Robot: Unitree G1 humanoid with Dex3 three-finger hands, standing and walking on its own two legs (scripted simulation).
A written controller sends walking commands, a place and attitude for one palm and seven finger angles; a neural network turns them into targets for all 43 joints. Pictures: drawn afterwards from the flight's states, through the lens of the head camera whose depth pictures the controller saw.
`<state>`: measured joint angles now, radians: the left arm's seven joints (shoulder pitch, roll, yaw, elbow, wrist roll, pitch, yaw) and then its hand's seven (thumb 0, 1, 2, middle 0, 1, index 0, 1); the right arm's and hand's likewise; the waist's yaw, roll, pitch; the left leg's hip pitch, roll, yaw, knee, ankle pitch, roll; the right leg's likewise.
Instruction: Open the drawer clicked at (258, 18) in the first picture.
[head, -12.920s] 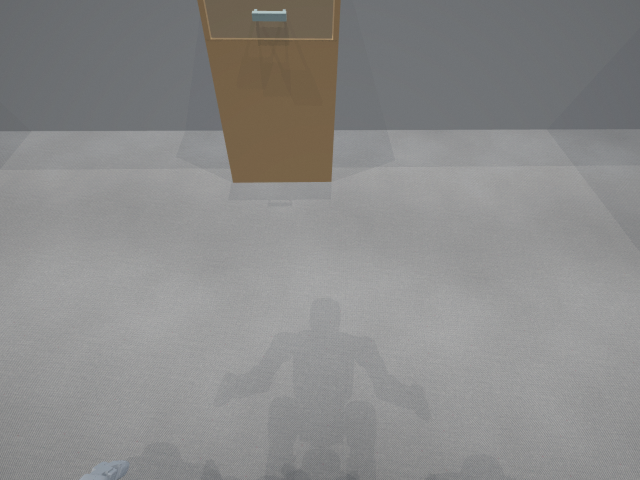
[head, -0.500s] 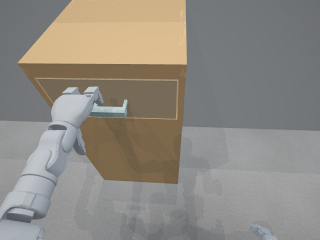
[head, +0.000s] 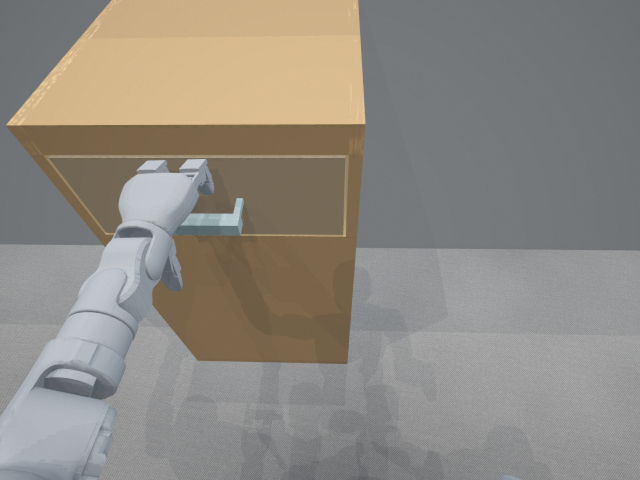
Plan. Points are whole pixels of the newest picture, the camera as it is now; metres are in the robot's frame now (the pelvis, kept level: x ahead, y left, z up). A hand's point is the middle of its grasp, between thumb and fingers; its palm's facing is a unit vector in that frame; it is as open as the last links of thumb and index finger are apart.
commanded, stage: move the hooked fingers above the handle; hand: left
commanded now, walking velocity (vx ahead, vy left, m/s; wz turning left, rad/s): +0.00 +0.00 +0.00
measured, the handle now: (206, 214) +0.49 +0.20 +0.01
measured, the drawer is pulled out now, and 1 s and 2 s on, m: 0.00 0.00 0.00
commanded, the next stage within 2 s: lower the fingers behind the handle in 0.82 s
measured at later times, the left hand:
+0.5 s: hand (180, 224) +0.43 +0.21 +0.07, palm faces +0.00 -0.03 -1.00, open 13.8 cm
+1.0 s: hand (184, 216) +0.44 +0.21 +0.07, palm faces -0.01 -0.03 -1.00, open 13.8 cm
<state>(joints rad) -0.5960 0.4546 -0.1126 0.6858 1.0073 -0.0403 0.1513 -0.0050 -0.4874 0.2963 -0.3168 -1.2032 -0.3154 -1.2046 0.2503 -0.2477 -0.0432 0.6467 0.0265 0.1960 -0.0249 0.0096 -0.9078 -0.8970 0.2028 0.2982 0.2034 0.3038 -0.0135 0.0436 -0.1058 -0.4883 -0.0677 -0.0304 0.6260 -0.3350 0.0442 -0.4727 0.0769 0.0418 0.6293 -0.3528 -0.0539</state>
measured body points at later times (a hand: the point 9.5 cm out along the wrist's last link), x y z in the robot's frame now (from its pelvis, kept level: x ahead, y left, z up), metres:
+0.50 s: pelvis -0.01 +0.01 +0.00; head +0.04 -0.01 +0.45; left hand +0.42 +0.21 +0.12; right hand +0.05 -0.26 -0.14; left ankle -0.02 +0.09 -0.72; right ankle -0.04 -0.09 -0.72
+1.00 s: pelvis -0.01 +0.00 +0.00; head +0.05 -0.01 +0.44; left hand +0.44 +0.21 +0.12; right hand +0.05 -0.27 -0.13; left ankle -0.02 +0.09 -0.72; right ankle -0.04 -0.09 -0.72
